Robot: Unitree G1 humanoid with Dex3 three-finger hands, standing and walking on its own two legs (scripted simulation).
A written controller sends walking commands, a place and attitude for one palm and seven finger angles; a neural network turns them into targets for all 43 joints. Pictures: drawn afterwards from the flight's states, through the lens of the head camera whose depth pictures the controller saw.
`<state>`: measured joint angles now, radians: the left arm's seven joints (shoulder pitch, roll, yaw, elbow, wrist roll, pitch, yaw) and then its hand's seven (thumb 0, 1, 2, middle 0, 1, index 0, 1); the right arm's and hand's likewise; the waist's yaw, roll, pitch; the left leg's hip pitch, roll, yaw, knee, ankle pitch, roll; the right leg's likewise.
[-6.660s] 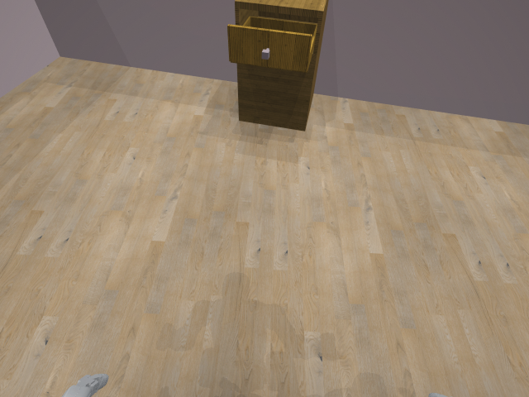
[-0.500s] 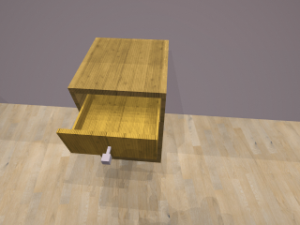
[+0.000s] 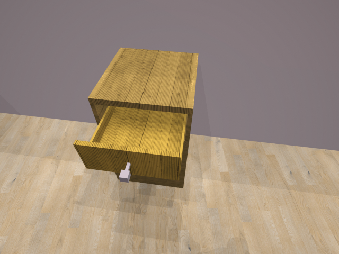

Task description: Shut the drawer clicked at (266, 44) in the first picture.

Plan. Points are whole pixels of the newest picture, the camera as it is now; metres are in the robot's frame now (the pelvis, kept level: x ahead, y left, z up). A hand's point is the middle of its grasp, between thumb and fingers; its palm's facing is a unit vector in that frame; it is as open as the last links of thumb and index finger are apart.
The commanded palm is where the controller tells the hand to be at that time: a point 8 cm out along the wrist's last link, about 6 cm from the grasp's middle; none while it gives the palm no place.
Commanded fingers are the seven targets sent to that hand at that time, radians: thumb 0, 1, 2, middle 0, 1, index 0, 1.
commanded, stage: come to a stop and stand still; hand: left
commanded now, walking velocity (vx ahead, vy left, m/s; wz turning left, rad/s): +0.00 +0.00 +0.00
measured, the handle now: (126, 171) +0.42 +0.19 -0.19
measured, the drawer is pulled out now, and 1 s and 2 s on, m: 0.21 0.21 0.21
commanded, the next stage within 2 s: look again from close up in 0.10 s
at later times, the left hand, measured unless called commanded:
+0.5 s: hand out of the picture +0.03 +0.17 -0.17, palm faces +0.02 -0.98 -0.22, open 7.3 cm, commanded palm none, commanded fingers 0.00 0.90 0.90 -0.20 -0.30 -0.20 -0.30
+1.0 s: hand (109, 206) +0.23 +0.17 -0.03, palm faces +0.19 -0.98 -0.09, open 6.9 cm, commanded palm +0.13 +0.21 -0.08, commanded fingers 0.00 0.90 0.90 -0.44 -0.56 -0.44 -0.56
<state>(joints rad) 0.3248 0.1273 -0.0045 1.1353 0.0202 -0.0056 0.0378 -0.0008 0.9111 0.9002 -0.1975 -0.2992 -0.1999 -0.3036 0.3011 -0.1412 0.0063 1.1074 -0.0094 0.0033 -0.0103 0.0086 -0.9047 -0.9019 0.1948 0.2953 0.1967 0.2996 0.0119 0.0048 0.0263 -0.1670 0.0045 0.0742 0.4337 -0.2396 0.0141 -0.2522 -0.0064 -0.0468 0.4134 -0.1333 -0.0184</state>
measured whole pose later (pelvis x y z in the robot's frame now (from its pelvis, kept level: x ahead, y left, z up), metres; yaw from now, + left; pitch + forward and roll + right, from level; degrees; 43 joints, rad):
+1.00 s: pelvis +0.03 -0.01 -0.02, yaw +3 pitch +4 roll +1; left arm 0.33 0.17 0.06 0.28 -0.18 -0.24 -0.01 0.02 0.95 0.90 -0.27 -0.38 -0.27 -0.39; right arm 0.25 -0.29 -0.03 0.79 0.02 -0.29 -0.07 0.03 -0.92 -0.90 0.20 0.30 0.20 0.30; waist -0.04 0.04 -0.07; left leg -0.34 0.00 0.03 0.62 -0.36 0.00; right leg -0.43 -0.03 -0.09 0.65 -0.30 -0.03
